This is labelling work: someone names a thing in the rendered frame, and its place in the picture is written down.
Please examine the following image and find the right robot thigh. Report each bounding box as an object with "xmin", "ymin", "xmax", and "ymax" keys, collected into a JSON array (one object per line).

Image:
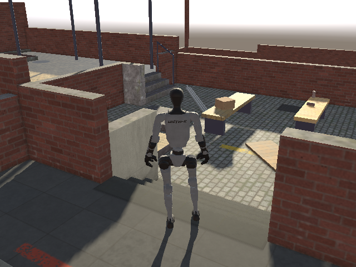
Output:
[{"xmin": 185, "ymin": 155, "xmax": 197, "ymax": 187}]

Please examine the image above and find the robot left hand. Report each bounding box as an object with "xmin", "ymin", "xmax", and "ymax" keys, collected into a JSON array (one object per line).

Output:
[{"xmin": 145, "ymin": 155, "xmax": 157, "ymax": 167}]

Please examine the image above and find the right robot upper arm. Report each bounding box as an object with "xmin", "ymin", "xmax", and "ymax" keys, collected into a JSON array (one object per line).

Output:
[{"xmin": 189, "ymin": 112, "xmax": 204, "ymax": 142}]

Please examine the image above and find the robot right hand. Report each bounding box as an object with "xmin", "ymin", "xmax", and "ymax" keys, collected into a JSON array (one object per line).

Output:
[{"xmin": 196, "ymin": 153, "xmax": 209, "ymax": 165}]

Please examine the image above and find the right robot foot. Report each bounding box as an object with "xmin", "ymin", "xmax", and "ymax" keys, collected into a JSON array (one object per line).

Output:
[{"xmin": 192, "ymin": 209, "xmax": 200, "ymax": 221}]

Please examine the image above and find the left robot forearm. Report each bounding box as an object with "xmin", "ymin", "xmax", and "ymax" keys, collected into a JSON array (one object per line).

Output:
[{"xmin": 146, "ymin": 135, "xmax": 157, "ymax": 157}]

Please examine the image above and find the left robot upper arm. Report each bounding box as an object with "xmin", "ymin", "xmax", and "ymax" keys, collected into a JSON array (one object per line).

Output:
[{"xmin": 151, "ymin": 112, "xmax": 166, "ymax": 143}]

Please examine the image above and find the right robot forearm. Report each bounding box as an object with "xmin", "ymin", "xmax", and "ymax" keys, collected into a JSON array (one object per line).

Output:
[{"xmin": 198, "ymin": 134, "xmax": 208, "ymax": 155}]

